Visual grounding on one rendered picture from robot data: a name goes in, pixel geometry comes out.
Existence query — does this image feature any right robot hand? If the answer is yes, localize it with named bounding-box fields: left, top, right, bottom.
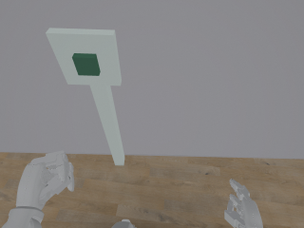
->
left=224, top=179, right=263, bottom=228

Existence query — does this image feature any panel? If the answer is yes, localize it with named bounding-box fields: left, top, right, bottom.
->
left=46, top=28, right=125, bottom=166

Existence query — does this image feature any button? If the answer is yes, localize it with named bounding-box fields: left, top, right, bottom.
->
left=72, top=53, right=101, bottom=76

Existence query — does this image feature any left robot hand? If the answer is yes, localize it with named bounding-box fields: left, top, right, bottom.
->
left=15, top=150, right=75, bottom=210

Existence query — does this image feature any left robot forearm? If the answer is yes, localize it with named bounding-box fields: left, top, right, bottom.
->
left=1, top=206, right=45, bottom=228

